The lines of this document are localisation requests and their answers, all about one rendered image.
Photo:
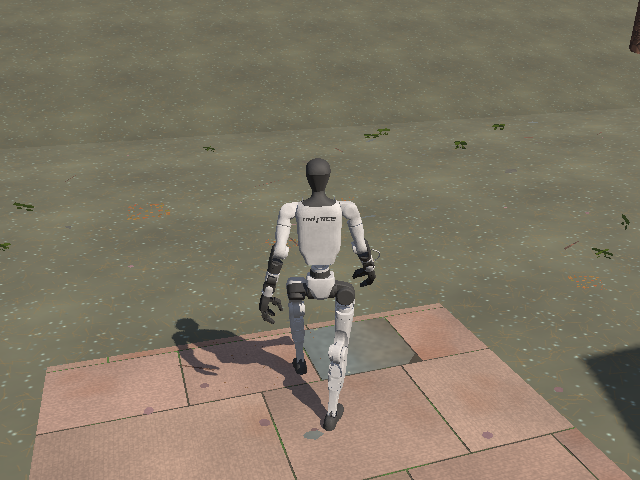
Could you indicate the robot thigh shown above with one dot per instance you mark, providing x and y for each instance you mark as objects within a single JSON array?
[
  {"x": 296, "y": 292},
  {"x": 344, "y": 312}
]

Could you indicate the left robot upper arm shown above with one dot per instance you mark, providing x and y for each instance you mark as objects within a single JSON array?
[{"x": 286, "y": 213}]

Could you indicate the left robot hand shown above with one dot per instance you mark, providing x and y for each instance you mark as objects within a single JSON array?
[{"x": 264, "y": 308}]

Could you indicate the left robot thigh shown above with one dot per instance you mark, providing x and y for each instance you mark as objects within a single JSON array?
[{"x": 296, "y": 292}]

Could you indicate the robot left forearm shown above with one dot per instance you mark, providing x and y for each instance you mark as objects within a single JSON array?
[{"x": 272, "y": 274}]

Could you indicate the right robot upper arm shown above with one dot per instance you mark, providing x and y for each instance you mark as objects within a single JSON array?
[{"x": 350, "y": 211}]

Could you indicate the right robot thigh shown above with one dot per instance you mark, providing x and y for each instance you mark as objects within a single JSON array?
[{"x": 344, "y": 312}]

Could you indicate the right robot hand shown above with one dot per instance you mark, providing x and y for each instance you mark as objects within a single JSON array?
[{"x": 361, "y": 272}]

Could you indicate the robot right forearm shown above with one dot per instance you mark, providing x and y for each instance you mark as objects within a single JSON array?
[{"x": 366, "y": 259}]

